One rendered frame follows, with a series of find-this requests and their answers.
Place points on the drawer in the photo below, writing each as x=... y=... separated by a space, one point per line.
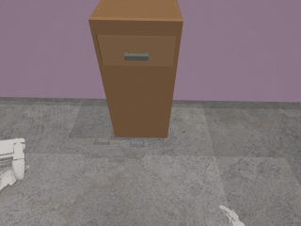
x=160 y=49

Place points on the cabinet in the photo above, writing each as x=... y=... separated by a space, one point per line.
x=139 y=97

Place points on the handle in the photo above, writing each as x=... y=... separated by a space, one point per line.
x=136 y=57

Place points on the left robot hand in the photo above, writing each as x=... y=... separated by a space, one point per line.
x=12 y=159

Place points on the right robot hand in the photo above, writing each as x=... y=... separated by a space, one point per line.
x=230 y=216

